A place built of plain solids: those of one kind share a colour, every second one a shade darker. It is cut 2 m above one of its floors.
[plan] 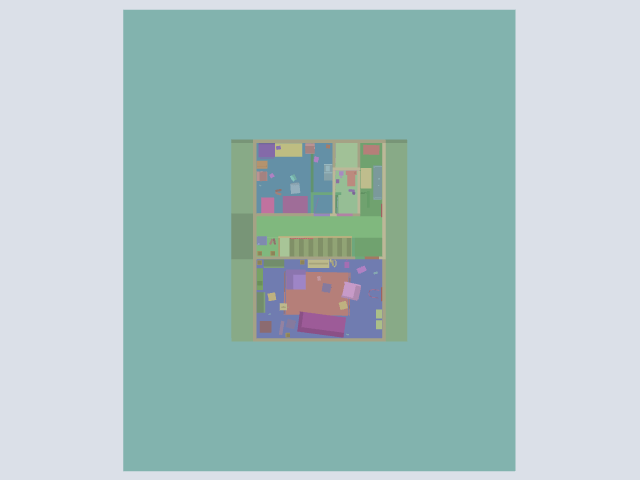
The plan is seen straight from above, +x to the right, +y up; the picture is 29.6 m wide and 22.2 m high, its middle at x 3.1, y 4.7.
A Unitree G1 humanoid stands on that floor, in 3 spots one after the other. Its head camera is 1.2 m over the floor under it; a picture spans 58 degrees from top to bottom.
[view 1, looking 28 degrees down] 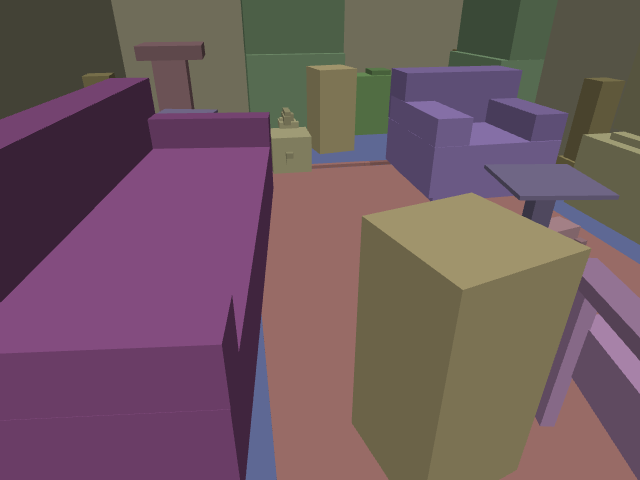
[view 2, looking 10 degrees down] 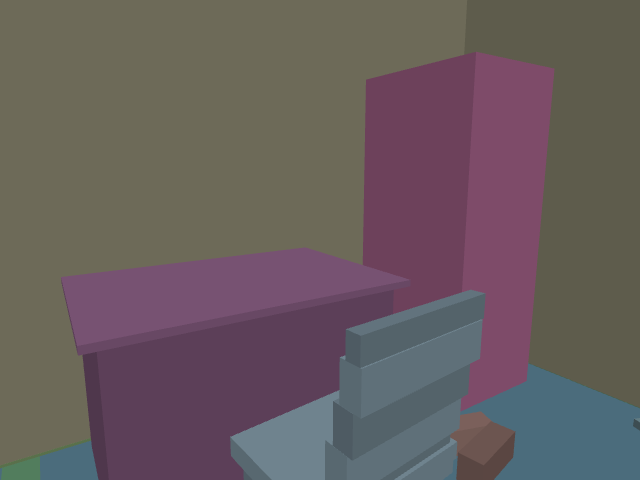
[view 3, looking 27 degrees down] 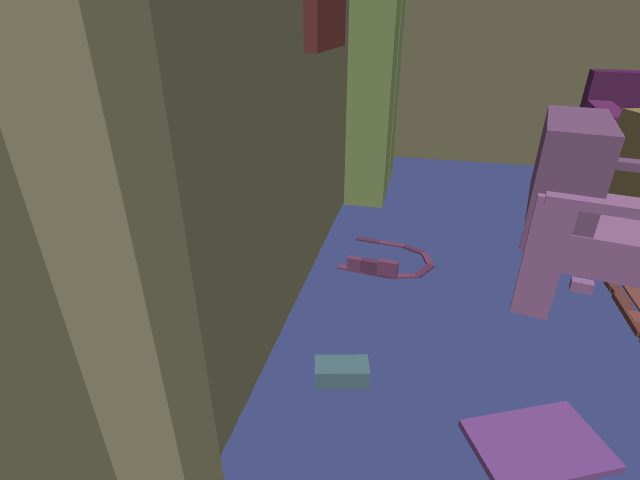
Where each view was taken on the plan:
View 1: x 4.97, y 1.18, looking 169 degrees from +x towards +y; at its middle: rug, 2.53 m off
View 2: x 2.58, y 7.92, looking -123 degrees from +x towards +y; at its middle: wall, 2.42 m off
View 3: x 5.48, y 4.37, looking -77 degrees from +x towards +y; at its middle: wall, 2.49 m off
